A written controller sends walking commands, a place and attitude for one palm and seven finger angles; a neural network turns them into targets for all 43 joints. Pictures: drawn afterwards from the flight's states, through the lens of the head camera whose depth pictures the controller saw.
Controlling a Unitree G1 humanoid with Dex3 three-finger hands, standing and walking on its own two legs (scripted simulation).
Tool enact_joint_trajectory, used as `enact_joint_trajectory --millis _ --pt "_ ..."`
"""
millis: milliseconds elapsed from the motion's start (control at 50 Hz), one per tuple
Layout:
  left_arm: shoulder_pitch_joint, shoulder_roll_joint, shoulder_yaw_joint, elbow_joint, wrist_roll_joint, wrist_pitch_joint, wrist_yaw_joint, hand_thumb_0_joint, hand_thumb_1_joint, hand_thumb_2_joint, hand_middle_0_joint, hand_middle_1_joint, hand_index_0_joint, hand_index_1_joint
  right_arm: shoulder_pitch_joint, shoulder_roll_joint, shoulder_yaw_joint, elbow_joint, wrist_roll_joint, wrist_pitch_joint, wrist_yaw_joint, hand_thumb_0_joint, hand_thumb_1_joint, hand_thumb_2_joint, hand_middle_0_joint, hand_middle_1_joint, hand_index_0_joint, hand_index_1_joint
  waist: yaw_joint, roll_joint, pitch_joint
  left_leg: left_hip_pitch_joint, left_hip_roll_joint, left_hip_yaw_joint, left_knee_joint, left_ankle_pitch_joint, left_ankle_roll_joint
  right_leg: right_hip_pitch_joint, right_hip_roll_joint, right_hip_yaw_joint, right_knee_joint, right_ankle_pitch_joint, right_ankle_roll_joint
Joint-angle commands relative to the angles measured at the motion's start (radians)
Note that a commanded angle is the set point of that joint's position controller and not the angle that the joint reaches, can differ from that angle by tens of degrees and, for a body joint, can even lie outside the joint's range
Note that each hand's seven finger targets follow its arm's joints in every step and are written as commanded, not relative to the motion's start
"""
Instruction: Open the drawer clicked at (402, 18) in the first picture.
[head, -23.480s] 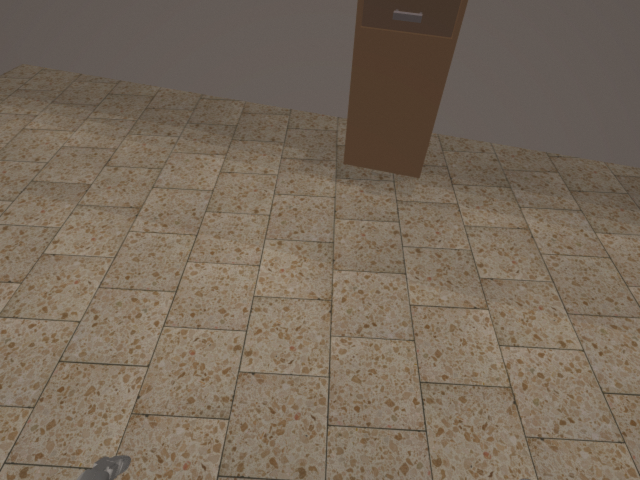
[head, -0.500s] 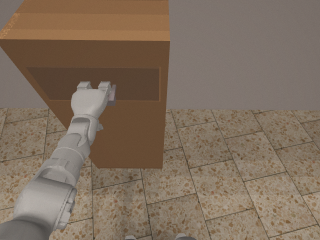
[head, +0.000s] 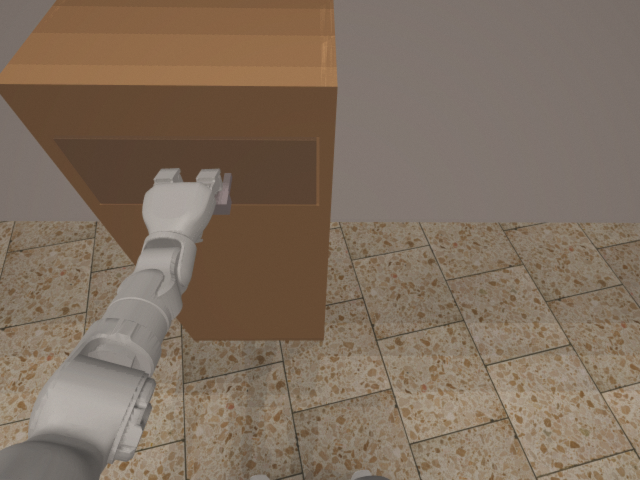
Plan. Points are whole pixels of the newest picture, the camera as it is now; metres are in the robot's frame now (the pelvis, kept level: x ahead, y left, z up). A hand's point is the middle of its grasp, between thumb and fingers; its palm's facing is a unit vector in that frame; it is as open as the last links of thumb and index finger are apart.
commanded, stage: pull the drawer open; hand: left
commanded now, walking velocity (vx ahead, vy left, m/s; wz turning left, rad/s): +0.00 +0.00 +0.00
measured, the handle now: (194, 191) +0.52 +0.16 +0.03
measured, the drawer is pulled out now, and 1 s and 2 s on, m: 0.00 0.10 0.22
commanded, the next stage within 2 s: none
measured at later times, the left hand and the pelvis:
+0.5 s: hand (189, 251) +0.42 +0.16 +0.00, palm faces -0.02 -0.06 -1.00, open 5.8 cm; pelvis +0.02 +0.00 +0.01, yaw -1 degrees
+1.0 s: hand (181, 290) +0.37 +0.16 +0.00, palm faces -0.01 -0.06 -1.00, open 5.7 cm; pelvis +0.01 +0.00 +0.01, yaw +0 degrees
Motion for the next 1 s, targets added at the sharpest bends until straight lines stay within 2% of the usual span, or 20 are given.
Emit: enact_joint_trajectory --millis 0,20,60,120,180,220,240,280,340,460,540,600,640,720,780,820,880,900,940,980 --pt "-0.345 0.219 0.083 -0.148 -0.016 0.023 0.043 0.0 0.9 0.9 -0.4 -1.35 -0.4 -1.35 0.08 -0.146 -0.052 -0.069 -0.008 -0.02 -0.004 0.0 -0.9 -0.9 0.2 0.3 0.2 0.3 0.024 -0.037 -0.376 0.204 -0.025 -0.016 -0.035 0.36 0.012 0.252 -0.033 0.048 -0.095 0.447 0.03" --pt "-0.326 0.244 0.1 -0.164 -0.011 0.02 0.044 0.0 0.9 0.9 -0.4 -1.35 -0.4 -1.35 0.08 -0.148 -0.052 -0.074 -0.006 -0.019 -0.005 0.0 -0.9 -0.9 0.2 0.3 0.2 0.3 0.037 -0.033 -0.399 0.204 -0.025 -0.015 -0.036 0.369 0.012 0.271 -0.034 0.052 -0.087 0.464 0.031" --pt "-0.306 0.179 0.053 -0.18 -0.013 0.023 0.041 0.0 0.9 0.9 -0.4 -1.35 -0.4 -1.35 0.07 -0.142 -0.054 -0.08 -0.005 -0.016 -0.001 0.0 -0.9 -0.9 0.2 0.3 0.2 0.3 0.035 -0.02 -0.395 0.229 -0.023 -0.016 -0.039 0.385 0.009 0.255 -0.03 0.044 -0.089 0.464 0.028" --pt "-0.247 0.183 0.069 -0.192 -0.017 0.022 0.038 0.0 0.9 0.9 -0.4 -1.35 -0.4 -1.35 0.068 -0.144 -0.056 -0.084 -0.004 -0.012 0.005 0.0 -0.9 -0.9 0.2 0.3 0.2 0.3 0.053 -0.028 -0.395 0.244 -0.019 -0.018 -0.045 0.406 0.009 0.265 -0.027 0.042 -0.088 0.472 0.025" --pt "-0.178 0.129 0.04 -0.226 -0.027 0.024 0.035 0.0 0.9 0.9 -0.4 -1.35 -0.4 -1.35 0.051 -0.139 -0.057 -0.098 -0.003 -0.008 0.01 0.0 -0.9 -0.9 0.2 0.3 0.2 0.3 0.063 -0.034 -0.384 0.259 -0.02 -0.011 -0.056 0.415 0.009 0.284 -0.027 0.039 -0.1 0.486 0.025" --pt "-0.155 0.128 0.041 -0.244 -0.03 0.023 0.031 0.0 0.9 0.9 -0.4 -1.35 -0.4 -1.35 0.045 -0.141 -0.058 -0.1 -0.001 -0.005 0.011 0.0 -0.9 -0.9 0.2 0.3 0.2 0.3 0.062 -0.057 -0.374 0.26 -0.019 -0.014 -0.059 0.422 0.011 0.292 -0.029 0.043 -0.103 0.502 0.026" --pt "-0.144 0.158 0.065 -0.254 -0.026 0.023 0.033 0.0 0.9 0.9 -0.4 -1.35 -0.4 -1.35 0.041 -0.143 -0.059 -0.098 0.0 -0.002 0.009 0.0 -0.9 -0.9 0.2 0.3 0.2 0.3 0.068 -0.063 -0.366 0.256 -0.019 -0.014 -0.062 0.421 0.011 0.301 -0.029 0.047 -0.102 0.509 0.025" --pt "-0.1 0.123 0.04 -0.285 -0.03 0.027 0.031 0.0 0.9 0.9 -0.4 -1.35 -0.4 -1.35 0.027 -0.138 -0.057 -0.109 0.001 0.001 0.011 0.0 -0.9 -0.9 0.2 0.3 0.2 0.3 0.074 -0.063 -0.363 0.264 -0.022 -0.011 -0.07 0.431 0.011 0.32 -0.03 0.046 -0.108 0.531 0.025" --pt "-0.055 0.141 0.056 -0.31 -0.026 0.033 0.032 0.0 0.9 0.9 -0.4 -1.35 -0.4 -1.35 0.012 -0.139 -0.057 -0.11 0.002 0.007 0.01 0.0 -0.9 -0.9 0.2 0.3 0.2 0.3 0.078 -0.083 -0.339 0.263 -0.022 -0.01 -0.077 0.44 0.011 0.337 -0.033 0.053 -0.111 0.564 0.026" --pt "0.054 0.112 0.04 -0.436 -0.024 0.043 0.034 0.0 0.9 0.9 -0.4 -1.35 -0.4 -1.35 -0.037 -0.129 -0.055 -0.137 0.003 0.012 0.015 0.0 -0.9 -0.9 0.2 0.3 0.2 0.3 0.098 -0.053 -0.346 0.307 -0.025 -0.009 -0.082 0.5 0.008 0.368 -0.038 0.06 -0.112 0.631 0.026" --pt "0.113 0.106 0.038 -0.467 -0.025 0.059 0.032 0.0 0.9 0.9 -0.4 -1.35 -0.4 -1.35 -0.062 -0.129 -0.052 -0.145 0.008 0.013 0.016 0.0 -0.9 -0.9 0.2 0.3 0.2 0.3 0.094 -0.08 -0.297 0.311 -0.024 -0.014 -0.088 0.477 0.007 0.356 -0.036 0.056 -0.121 0.598 0.025" --pt "0.142 0.117 0.046 -0.525 -0.024 0.066 0.035 0.0 0.9 0.9 -0.4 -1.35 -0.4 -1.35 -0.086 -0.126 -0.05 -0.159 0.006 0.012 0.016 0.0 -0.9 -0.9 0.2 0.3 0.2 0.3 0.109 -0.061 -0.321 0.319 -0.029 -0.013 -0.09 0.483 0.005 0.382 -0.039 0.062 -0.118 0.612 0.023" --pt "0.134 0.084 0.012 -0.526 -0.019 0.075 0.032 0.0 0.9 0.9 -0.4 -1.35 -0.4 -1.35 -0.096 -0.123 -0.047 -0.159 0.011 0.013 0.016 0.0 -0.9 -0.9 0.2 0.3 0.2 0.3 0.097 -0.049 -0.278 0.334 -0.024 -0.019 -0.094 0.467 0.004 0.336 -0.035 0.05 -0.123 0.551 0.02" --pt "0.149 0.11 0.027 -0.573 -0.018 0.084 0.03 0.0 0.9 0.9 -0.4 -1.35 -0.4 -1.35 -0.122 -0.122 -0.041 -0.167 0.01 0.012 0.012 0.0 -0.9 -0.9 0.2 0.3 0.2 0.3 0.108 -0.046 -0.302 0.337 -0.029 -0.016 -0.094 0.45 0.004 0.36 -0.039 0.062 -0.122 0.557 0.021" --pt "0.189 0.082 0.007 -0.579 -0.023 0.088 0.023 0.0 0.9 0.9 -0.4 -1.35 -0.4 -1.35 -0.133 -0.119 -0.04 -0.172 0.011 0.009 0.011 0.0 -0.9 -0.9 0.2 0.3 0.2 0.3 0.107 -0.069 -0.282 0.335 -0.029 -0.018 -0.094 0.441 0.004 0.355 -0.037 0.057 -0.124 0.546 0.022" --pt "0.235 0.105 0.029 -0.601 -0.028 0.083 0.02 0.0 0.9 0.9 -0.4 -1.35 -0.4 -1.35 -0.144 -0.119 -0.037 -0.178 0.011 0.007 0.009 0.0 -0.9 -0.9 0.2 0.3 0.2 0.3 0.123 -0.062 -0.294 0.334 -0.032 -0.016 -0.098 0.443 0.004 0.38 -0.041 0.068 -0.122 0.573 0.022" --pt "0.259 0.075 0.003 -0.629 -0.035 0.082 0.013 0.0 0.9 0.9 -0.4 -1.35 -0.4 -1.35 -0.161 -0.115 -0.033 -0.184 0.012 0.001 0.009 0.0 -0.9 -0.9 0.2 0.3 0.2 0.3 0.116 -0.069 -0.265 0.327 -0.034 -0.017 -0.1 0.417 0.003 0.376 -0.044 0.071 -0.129 0.575 0.025" --pt "0.282 0.103 0.032 -0.634 -0.038 0.077 0.011 0.0 0.9 0.9 -0.4 -1.35 -0.4 -1.35 -0.16 -0.119 -0.034 -0.182 0.011 -0.001 0.009 0.0 -0.9 -0.9 0.2 0.3 0.2 0.3 0.123 -0.091 -0.272 0.316 -0.033 -0.017 -0.102 0.413 0.002 0.396 -0.047 0.075 -0.129 0.587 0.026" --pt "0.326 0.098 0.03 -0.644 -0.037 0.075 0.009 0.0 0.9 0.9 -0.4 -1.35 -0.4 -1.35 -0.174 -0.116 -0.029 -0.192 0.013 -0.004 0.008 0.0 -0.9 -0.9 0.2 0.3 0.2 0.3 0.131 -0.091 -0.254 0.306 -0.037 -0.017 -0.11 0.387 0.001 0.397 -0.046 0.083 -0.13 0.574 0.027" --pt "0.36 0.091 0.027 -0.691 -0.037 0.068 0.011 0.0 0.9 0.9 -0.4 -1.35 -0.4 -1.35 -0.181 -0.113 -0.031 -0.199 0.012 -0.01 0.012 0.0 -0.9 -0.9 0.2 0.3 0.2 0.3 0.139 -0.066 -0.264 0.32 -0.037 -0.016 -0.111 0.392 0.001 0.396 -0.045 0.082 -0.129 0.563 0.023"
